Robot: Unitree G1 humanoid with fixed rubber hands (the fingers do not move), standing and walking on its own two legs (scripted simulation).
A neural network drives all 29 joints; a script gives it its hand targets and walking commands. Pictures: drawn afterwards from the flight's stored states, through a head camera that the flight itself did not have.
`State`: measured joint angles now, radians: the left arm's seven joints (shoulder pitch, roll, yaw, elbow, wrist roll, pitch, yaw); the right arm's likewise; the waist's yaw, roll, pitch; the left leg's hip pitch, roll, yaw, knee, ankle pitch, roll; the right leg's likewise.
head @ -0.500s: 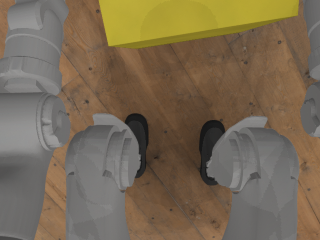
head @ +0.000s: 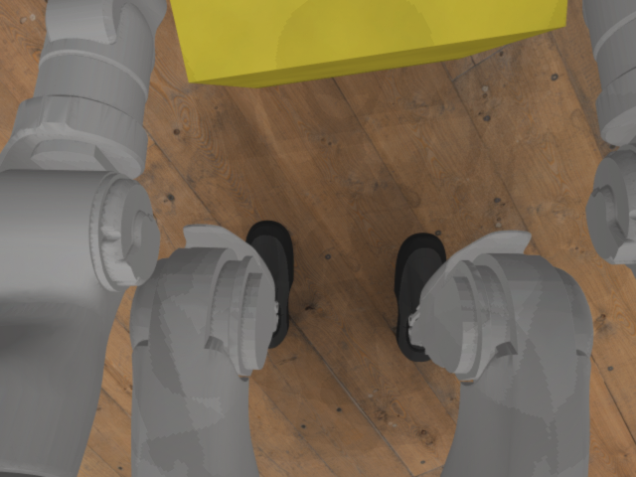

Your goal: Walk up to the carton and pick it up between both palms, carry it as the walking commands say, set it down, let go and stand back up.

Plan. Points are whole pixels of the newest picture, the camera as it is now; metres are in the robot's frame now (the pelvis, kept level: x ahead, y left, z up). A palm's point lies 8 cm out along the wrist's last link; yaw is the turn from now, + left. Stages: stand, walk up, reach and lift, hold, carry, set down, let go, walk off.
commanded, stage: reach and lift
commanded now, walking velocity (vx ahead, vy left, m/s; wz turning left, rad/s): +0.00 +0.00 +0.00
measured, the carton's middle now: out of the picture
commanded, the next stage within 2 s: none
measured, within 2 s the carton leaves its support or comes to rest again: leaves its support in 0.86 s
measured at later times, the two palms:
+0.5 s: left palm out of the picture +0.56 +0.19 -0.18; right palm out of the picture +0.59 -0.16 -0.17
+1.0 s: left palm out of the picture +0.56 +0.19 -0.14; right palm out of the picture +0.59 -0.16 -0.14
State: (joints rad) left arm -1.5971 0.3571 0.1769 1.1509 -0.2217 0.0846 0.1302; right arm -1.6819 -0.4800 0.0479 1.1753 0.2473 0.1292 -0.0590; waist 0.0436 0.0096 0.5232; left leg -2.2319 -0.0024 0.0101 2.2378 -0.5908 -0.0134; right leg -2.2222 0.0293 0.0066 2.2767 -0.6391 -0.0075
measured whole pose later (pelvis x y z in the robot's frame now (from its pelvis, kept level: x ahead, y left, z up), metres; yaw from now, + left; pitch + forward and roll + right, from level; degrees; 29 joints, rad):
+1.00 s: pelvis +0.00 +0.00 +0.01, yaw +0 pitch +32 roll +1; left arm -1.52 0.32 0.29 0.87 -0.15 0.29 0.14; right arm -1.63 -0.45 -0.03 1.00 0.20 0.27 -0.06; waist 0.05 -0.01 0.53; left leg -2.18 -0.04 -0.01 2.21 -0.60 -0.04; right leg -2.17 0.06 0.02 2.25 -0.64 0.01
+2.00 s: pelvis -0.03 +0.00 +0.11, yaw +0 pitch +32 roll +0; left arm -1.47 0.21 0.48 0.56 0.05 0.47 0.08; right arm -1.56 -0.35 -0.28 0.73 -0.02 0.45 0.01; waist 0.04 -0.02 0.52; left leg -1.95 -0.07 -0.04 1.87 -0.48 -0.04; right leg -1.93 0.08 0.03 1.90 -0.52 0.03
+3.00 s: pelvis -0.04 +0.00 +0.21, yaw -1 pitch +23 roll +0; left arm -1.32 0.13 0.49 0.47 0.09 0.50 0.07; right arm -1.42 -0.31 -0.31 0.69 -0.05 0.47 0.05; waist 0.04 -0.01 0.52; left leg -1.54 -0.07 -0.06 1.52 -0.38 -0.04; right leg -1.53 0.10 0.07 1.54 -0.42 0.03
